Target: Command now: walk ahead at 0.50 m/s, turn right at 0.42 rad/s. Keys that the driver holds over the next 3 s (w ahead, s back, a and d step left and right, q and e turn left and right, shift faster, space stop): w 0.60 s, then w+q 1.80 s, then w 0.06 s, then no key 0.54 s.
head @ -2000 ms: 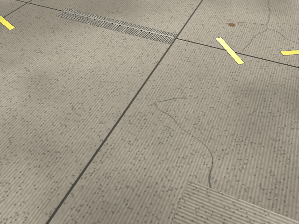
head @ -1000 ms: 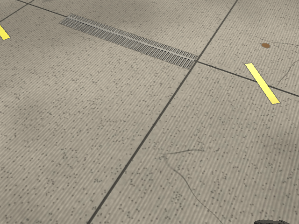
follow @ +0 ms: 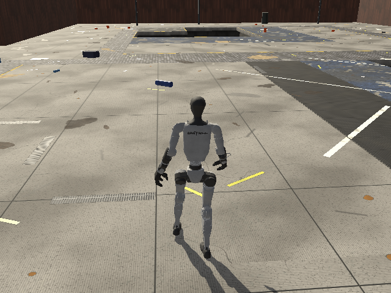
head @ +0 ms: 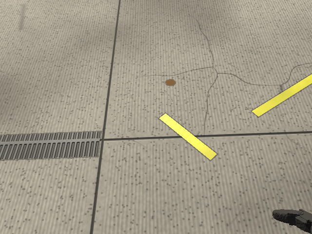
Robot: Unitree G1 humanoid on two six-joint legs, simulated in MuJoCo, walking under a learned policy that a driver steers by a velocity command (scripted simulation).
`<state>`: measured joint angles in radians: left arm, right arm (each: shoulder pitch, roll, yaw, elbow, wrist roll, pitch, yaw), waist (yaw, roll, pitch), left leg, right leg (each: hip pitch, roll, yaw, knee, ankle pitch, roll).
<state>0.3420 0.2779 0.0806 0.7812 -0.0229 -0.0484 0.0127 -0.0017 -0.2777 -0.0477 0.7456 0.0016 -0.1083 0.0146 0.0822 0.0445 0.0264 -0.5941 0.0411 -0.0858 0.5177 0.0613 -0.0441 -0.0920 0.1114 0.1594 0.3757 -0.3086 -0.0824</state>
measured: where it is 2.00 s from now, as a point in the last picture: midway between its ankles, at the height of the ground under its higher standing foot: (158, 116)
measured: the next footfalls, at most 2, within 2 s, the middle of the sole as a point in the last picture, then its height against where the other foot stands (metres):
left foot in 0.08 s outside the picture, level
right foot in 0.60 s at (216, 232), level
